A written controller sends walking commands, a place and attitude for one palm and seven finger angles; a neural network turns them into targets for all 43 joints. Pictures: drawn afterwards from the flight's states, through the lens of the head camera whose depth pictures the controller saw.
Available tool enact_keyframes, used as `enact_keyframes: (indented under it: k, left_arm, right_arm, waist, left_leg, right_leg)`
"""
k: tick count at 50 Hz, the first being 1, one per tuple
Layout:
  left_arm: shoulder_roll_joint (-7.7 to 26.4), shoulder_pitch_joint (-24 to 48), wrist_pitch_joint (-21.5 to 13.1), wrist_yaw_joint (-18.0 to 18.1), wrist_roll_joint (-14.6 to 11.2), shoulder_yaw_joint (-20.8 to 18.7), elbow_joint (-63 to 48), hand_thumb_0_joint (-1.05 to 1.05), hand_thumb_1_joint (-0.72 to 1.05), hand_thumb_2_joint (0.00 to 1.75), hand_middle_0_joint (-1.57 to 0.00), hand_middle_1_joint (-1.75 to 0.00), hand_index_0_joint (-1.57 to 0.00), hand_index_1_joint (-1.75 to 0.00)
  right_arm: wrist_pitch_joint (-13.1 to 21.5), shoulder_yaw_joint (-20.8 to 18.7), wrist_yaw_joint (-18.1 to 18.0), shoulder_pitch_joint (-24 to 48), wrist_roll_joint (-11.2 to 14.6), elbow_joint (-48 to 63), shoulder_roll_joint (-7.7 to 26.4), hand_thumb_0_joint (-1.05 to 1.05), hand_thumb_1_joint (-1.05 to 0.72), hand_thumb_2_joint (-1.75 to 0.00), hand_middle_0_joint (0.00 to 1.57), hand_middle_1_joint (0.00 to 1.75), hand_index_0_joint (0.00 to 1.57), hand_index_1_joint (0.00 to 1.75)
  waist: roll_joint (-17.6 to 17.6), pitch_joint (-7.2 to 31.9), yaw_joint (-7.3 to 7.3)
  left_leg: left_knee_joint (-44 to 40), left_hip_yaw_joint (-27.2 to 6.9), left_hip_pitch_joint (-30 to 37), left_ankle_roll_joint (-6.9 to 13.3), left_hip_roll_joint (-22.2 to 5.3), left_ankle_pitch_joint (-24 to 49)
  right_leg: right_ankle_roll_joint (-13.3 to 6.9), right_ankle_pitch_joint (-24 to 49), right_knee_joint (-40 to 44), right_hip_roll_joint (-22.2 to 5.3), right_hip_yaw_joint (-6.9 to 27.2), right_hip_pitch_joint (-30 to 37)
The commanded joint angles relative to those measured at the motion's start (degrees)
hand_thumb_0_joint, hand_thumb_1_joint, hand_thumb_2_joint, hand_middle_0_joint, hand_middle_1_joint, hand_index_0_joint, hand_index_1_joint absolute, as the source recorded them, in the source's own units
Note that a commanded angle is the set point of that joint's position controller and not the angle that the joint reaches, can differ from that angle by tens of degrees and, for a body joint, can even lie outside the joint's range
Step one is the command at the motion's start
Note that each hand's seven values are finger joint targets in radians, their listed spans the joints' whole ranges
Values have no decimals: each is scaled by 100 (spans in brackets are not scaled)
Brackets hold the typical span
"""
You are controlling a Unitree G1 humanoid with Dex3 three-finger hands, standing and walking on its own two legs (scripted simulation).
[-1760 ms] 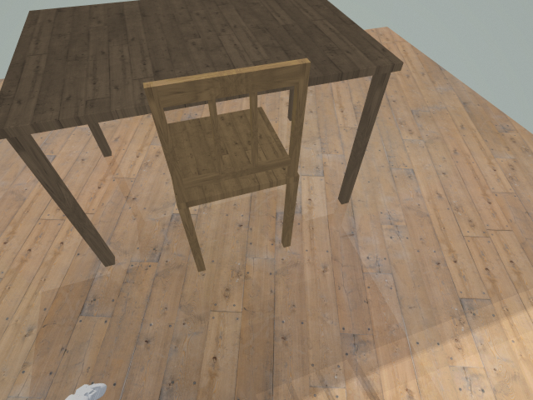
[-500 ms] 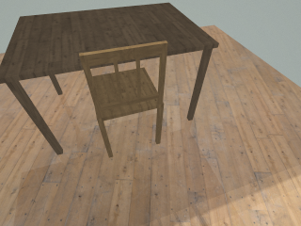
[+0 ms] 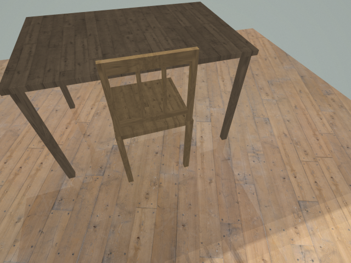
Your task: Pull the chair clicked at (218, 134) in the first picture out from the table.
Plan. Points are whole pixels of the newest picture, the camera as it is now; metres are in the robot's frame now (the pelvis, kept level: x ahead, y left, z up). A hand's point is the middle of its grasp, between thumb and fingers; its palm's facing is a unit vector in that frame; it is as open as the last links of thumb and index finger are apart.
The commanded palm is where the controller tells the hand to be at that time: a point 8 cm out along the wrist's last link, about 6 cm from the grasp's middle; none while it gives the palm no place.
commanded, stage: turn to face it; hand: left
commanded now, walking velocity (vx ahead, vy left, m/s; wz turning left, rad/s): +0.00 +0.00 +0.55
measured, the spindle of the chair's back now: (140, 96) +0.78 +0.20 -0.11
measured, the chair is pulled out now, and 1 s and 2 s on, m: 0.00 0.00 0.00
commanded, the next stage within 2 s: take the last steps up to it in 0.70 s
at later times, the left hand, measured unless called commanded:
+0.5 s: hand out of the picture +0.00 +0.23 -0.18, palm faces +0.18 -0.95 -0.25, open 7.4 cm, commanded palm none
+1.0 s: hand out of the picture -0.10 +0.15 -0.18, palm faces +0.38 -0.90 -0.21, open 7.4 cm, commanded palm none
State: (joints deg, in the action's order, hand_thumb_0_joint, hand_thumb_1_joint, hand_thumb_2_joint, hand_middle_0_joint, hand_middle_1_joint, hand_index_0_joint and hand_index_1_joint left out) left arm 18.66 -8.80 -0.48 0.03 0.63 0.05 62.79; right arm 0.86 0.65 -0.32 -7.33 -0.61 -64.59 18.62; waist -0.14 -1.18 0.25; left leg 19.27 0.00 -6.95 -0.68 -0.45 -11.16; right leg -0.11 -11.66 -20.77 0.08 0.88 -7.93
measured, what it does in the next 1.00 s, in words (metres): steps on the spot, turning left: right foot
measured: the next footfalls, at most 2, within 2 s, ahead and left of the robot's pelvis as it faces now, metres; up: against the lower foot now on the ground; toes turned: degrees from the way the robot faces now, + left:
right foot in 0.70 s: +0.02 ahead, -0.12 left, +0.00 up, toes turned +14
left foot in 1.04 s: -0.05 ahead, +0.12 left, +0.00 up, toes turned +22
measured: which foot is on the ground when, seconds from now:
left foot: down 0.00-0.70, up 0.72-1.00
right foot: down 0.00-0.36, up 0.38-0.68, down 0.70-1.00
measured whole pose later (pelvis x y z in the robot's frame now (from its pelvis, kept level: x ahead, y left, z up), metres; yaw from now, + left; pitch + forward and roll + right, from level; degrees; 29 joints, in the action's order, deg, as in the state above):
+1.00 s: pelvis -0.03 -0.02 -0.01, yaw +18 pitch -1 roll +1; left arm 10.1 -20.8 -0.6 0.7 1.6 -1.6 58.9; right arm -1.2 -3.4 0.1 -12.7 -1.5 -58.8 12.2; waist -1.0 0.1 2.0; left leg 37.1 3.4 -15.3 -0.1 -1.9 -21.9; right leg -0.7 -17.5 -28.0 -2.4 -3.9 -9.7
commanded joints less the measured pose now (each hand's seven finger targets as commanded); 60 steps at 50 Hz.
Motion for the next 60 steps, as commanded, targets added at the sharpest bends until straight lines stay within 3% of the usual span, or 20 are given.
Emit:
enact_keyframes:
  k: [1, 8, 16, 17, 18, 19, 23, 28, 32, 33, 35, 37, 40, 46, 49, 50, 52, 53, 57, 60]
  left_arm:
    - [1134, 204, -109, 83, 1, -235, -374, 0, 90, 90, -20, -30, -20, -30]
    - [682, -261, 120, 186, -4, -273, -581, 0, 90, 90, -20, -30, -20, -30]
    - [713, -75, 185, 223, 75, -430, -1132, 0, 90, 90, -20, -30, -20, -30]
    - [552, -30, 220, 196, 61, -414, -1215, 0, 90, 90, -20, -30, -20, -30]
    - [225, 102, 253, 193, 21, -368, -1321, 0, 90, 90, -20, -30, -20, -30]
    - [197, 247, 249, 228, 34, -369, -1393, 0, 90, 90, -20, -30, -20, -30]
    - [-18, -253, 208, 149, 10, -397, -1145, 0, 90, 90, -20, -30, -20, -30]
    - [-256, -292, 204, 164, -22, -351, -1166, 0, 90, 90, -20, -30, -20, -30]
    - [-227, -832, 131, 203, -38, -358, -1014, 0, 90, 90, -20, -30, -20, -30]
    - [-144, -1003, 87, 228, -27, -383, -962, 0, 90, 90, -20, -30, -20, -30]
    - [681, -939, 41, 267, 94, -530, -1061, 0, 90, 90, -20, -30, -20, -30]
    - [448, -771, 28, 300, 75, -505, -1122, 0, 90, 90, -20, -30, -20, -30]
    - [201, -498, -31, 250, 91, -424, -1156, 0, 90, 90, -20, -30, -20, -30]
    - [93, -1476, -68, 127, 135, -349, -577, 0, 90, 90, -20, -30, -20, -30]
    - [16, -1423, -43, 81, 63, -359, -416, 0, 90, 90, -20, -30, -20, -30]
    - [-175, -1417, -36, 55, 38, -320, -412, 0, 90, 90, -20, -30, -20, -30]
    - [-492, -1038, -57, -42, 82, -271, -722, 0, 90, 90, -20, -30, -20, -30]
    - [-307, -637, -5, -57, 154, -341, -836, 0, 90, 90, -20, -30, -20, -30]
    - [-448, -943, 49, -232, 126, -415, -513, 0, 90, 90, -20, -30, -20, -30]
    - [-618, -873, 98, -265, 100, -390, -485, 0, 90, 90, -20, -30, -20, -30]
  right_arm:
    - [116, -219, -63, 249, 8, 385, 1094, 0, -90, -90, 20, 30, 20, 30]
    - [-125, -204, -26, -112, -12, 624, 504, 0, -90, -90, 20, 30, 20, 30]
    - [-244, -401, 21, -651, -25, 967, 143, 0, -90, -90, 20, 30, 20, 30]
    - [-216, -430, 29, -861, -49, 975, 266, 0, -90, -90, 20, 30, 20, 30]
    - [-163, -487, 20, -1057, -124, 997, 613, 0, -90, -90, 20, 30, 20, 30]
    - [-132, -522, -50, -1191, -95, 958, 696, 0, -90, -90, 20, 30, 20, 30]
    - [-98, -488, -142, -671, -62, 1146, 445, 0, -90, -90, 20, 30, 20, 30]
    - [-156, -547, -151, -884, -79, 1064, 382, 0, -90, -90, 20, 30, 20, 30]
    - [-186, -577, -103, -723, -36, 1068, 313, 0, -90, -90, 20, 30, 20, 30]
    - [-183, -562, -81, -660, 1, 1092, 191, 0, -90, -90, 20, 30, 20, 30]
    - [-192, -506, -25, -562, 21, 1328, -291, 0, -90, -90, 20, 30, 20, 30]
    - [-316, -610, -19, -320, -44, 1331, -107, 0, -90, -90, 20, 30, 20, 30]
    - [-318, -582, 40, -587, -25, 1060, -245, 0, -90, -90, 20, 30, 20, 30]
    - [-120, -436, 73, -196, -93, 1049, -500, 0, -90, -90, 20, 30, 20, 30]
    - [23, -378, 3, -768, -88, 757, -540, 0, -90, -90, 20, 30, 20, 30]
    - [88, -402, -54, -1110, -76, 604, -349, 0, -90, -90, 20, 30, 20, 30]
    - [110, -640, -141, -2055, -131, 445, 640, 0, -90, -90, 20, 30, 20, 30]
    - [135, -633, -179, -2074, -152, 368, 583, 0, -90, -90, 20, 30, 20, 30]
    - [278, -467, -236, -1273, -99, 469, -24, 0, -90, -90, 20, 30, 20, 30]
    - [299, -512, -235, -1345, -105, 383, -10, 0, -90, -90, 20, 30, 20, 30]
  waist:
    - [55, 261, -8]
    - [4, 342, 59]
    - [-768, 76, -196]
    - [-65, 66, -283]
    - [1404, -127, -391]
    - [1518, -132, -404]
    - [721, 341, -56]
    - [714, 433, -184]
    - [711, 573, 50]
    - [455, 541, 136]
    - [-1508, 73, 171]
    - [-1131, -131, 97]
    - [-785, -283, -118]
    - [-1162, -484, 269]
    - [-883, -349, -20]
    - [-287, -228, -163]
    - [1359, -264, -573]
    - [1122, -477, -645]
    - [840, -775, -98]
    - [919, -655, -83]
  left_leg:
    - [-168, -539, 0, 201, -619, 958]
    - [662, -611, -754, 155, -465, 1256]
    - [1499, -73, -610, 77, -179, -385]
    - [940, -717, -401, 271, -502, 261]
    - [-72, -2423, -589, 758, -1309, 630]
    - [-615, -3246, -682, 1168, -1680, 811]
    - [-231, -2216, -380, 1217, -1220, 905]
    - [-97, -2199, -187, 1203, -1094, 1363]
    - [302, -2011, -717, 873, -764, 1195]
    - [538, -1852, -1186, 632, -533, 637]
    - [2380, -348, -2506, -23, 512, -1576]
    - [3882, -524, -2376, 24, 239, -1836]
    - [4463, -192, -2175, -83, 88, -1251]
    - [2232, 481, -1488, 50, -60, -1373]
    - [710, 720, -93, 86, -4, -689]
    - [283, 320, 654, 154, -331, -768]
    - [-865, -2444, 1188, 1053, -2490, -1749]
    - [-1112, -2474, 768, 1219, -2638, -1924]
    - [-1076, -839, -118, 887, -1943, -573]
    - [-960, -183, -235, 793, -1711, -181]
  right_leg:
    - [-83, 891, 238, -686, 431, 19]
    - [-17, 1026, -446, -916, 182, 57]
    - [-578, 541, -607, -1812, 273, -1067]
    - [-241, -99, -1259, -1256, -230, -1429]
    - [203, -1279, -2557, -322, -732, -1821]
    - [194, -2201, -3582, -173, -232, -2001]
    - [223, -1529, -3784, -342, 60, -1957]
    - [243, -1589, -2588, -113, -114, -1449]
    - [216, -595, -895, 21, -184, -252]
    - [194, -156, -109, -161, -69, 332]
    - [-682, -208, 768, -2329, 1999, 327]
    - [-1029, 521, 625, -2310, 1870, -520]
    - [-903, 1176, 326, -1698, 732, -625]
    - [-887, -1185, 836, -1361, 833, -480]
    - [-633, -1506, 338, -984, 545, -1024]
    - [-447, -1468, -217, -780, 356, -1490]
    - [-17, -1959, -2638, -95, -628, -3053]
    - [-30, -1947, -3471, -332, -266, -3225]
    - [95, -653, -3813, -713, -98, -2811]
    - [172, -415, -2996, -696, -389, -2377]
